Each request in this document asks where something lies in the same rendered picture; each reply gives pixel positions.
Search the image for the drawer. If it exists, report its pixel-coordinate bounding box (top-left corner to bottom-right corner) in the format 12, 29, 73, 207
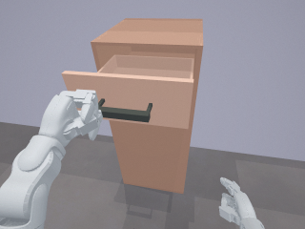
61, 54, 194, 129

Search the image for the robot left forearm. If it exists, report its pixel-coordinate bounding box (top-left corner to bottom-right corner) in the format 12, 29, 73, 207
0, 135, 66, 229

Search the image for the robot right hand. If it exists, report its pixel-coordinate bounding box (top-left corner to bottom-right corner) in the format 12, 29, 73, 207
218, 177, 256, 226

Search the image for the handle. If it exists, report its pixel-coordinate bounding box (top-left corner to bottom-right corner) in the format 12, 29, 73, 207
98, 98, 153, 123

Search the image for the robot right forearm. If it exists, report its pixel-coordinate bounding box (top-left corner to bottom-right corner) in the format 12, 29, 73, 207
239, 218, 265, 229

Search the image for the robot left hand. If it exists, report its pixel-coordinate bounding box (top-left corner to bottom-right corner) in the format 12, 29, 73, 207
38, 89, 103, 148

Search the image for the cabinet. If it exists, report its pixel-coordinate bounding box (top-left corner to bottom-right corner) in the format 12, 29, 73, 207
91, 18, 204, 194

